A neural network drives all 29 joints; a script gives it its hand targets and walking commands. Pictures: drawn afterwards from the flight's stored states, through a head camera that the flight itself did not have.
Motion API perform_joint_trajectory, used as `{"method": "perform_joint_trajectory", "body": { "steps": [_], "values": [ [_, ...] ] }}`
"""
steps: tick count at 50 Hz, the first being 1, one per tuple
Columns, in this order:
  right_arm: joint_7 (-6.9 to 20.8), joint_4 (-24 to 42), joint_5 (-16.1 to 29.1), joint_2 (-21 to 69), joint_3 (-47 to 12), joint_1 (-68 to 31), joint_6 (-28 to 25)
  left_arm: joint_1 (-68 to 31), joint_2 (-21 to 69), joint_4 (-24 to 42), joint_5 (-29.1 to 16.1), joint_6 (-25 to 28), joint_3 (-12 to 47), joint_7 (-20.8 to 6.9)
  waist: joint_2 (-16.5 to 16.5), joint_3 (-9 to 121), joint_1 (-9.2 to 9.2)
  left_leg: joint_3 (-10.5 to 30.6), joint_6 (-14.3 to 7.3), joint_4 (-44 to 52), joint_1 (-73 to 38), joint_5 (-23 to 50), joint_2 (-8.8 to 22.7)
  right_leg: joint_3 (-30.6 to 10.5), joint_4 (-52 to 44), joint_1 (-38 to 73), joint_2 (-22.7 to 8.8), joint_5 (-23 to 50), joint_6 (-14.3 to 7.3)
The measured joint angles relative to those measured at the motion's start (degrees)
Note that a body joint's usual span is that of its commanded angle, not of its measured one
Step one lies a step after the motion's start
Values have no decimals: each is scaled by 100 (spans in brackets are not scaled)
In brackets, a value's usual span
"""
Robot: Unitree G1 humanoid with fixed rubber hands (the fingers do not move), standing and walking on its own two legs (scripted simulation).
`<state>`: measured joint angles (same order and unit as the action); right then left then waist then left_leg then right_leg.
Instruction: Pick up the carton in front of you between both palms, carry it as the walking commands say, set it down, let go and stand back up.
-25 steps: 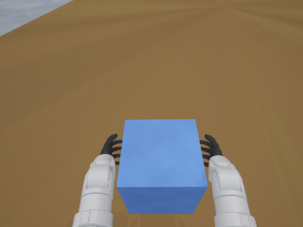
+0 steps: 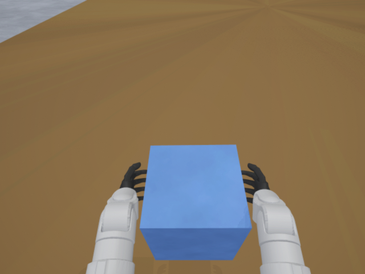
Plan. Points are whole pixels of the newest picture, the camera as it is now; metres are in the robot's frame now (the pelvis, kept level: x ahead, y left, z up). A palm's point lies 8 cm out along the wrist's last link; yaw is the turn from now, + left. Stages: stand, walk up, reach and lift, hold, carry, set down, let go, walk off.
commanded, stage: carry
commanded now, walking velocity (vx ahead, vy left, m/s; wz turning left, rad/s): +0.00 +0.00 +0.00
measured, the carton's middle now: (193, 205) +0.31 +0.00 -0.05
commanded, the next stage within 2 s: hold in 0.54 s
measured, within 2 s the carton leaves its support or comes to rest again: neither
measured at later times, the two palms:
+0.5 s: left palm (123, 196) +0.28 +0.16 +0.04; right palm (256, 198) +0.28 -0.14 +0.04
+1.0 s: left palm (114, 205) +0.26 +0.17 +0.04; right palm (248, 190) +0.30 -0.12 +0.05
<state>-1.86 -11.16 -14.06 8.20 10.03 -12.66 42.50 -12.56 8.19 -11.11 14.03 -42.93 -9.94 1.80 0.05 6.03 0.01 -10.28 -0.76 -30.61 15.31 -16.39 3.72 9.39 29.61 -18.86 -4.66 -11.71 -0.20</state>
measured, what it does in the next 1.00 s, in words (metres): stands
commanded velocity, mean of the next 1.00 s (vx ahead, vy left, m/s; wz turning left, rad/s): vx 0.00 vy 0.00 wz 0.00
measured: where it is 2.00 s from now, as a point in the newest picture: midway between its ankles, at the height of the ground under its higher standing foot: outside the picture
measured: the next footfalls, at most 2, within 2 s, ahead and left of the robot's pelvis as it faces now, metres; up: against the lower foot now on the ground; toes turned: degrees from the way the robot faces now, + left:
none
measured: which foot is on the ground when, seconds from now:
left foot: down 0.00-1.00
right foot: down 0.00-1.00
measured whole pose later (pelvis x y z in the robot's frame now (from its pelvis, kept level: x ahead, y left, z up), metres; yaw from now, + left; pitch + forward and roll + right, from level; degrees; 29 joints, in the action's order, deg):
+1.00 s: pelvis -0.02 -0.02 +0.00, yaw +8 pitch -8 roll +0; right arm -0.5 -22.4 -20.2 10.8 19.2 -22.1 39.9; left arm -21.9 10.0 -23.7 20.1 -38.9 -19.3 -0.7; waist 0.4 -2.8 0.6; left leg 2.3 -0.6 -27.8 6.6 -13.0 -1.2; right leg -1.8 27.6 -7.4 0.9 -12.0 -0.1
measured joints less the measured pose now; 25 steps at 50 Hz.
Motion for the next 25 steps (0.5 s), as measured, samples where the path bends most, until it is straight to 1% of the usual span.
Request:
{"method": "perform_joint_trajectory", "body": {
  "steps": [25],
  "values": [
    [5,11,1,-1,1,3,2,8,-1,31,-1,-13,16,13,-8,-19,-5,-22,-85,-12,65,32,-63,-36,-36,-45,-68,87,78]
  ]
}}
